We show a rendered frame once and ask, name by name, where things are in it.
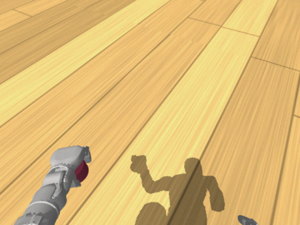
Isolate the right robot hand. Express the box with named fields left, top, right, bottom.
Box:
left=238, top=215, right=258, bottom=225

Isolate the left robot hand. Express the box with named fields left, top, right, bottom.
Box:
left=50, top=145, right=91, bottom=188

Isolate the tin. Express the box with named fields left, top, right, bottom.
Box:
left=74, top=160, right=89, bottom=183

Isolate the left robot arm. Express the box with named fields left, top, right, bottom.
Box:
left=14, top=164, right=75, bottom=225

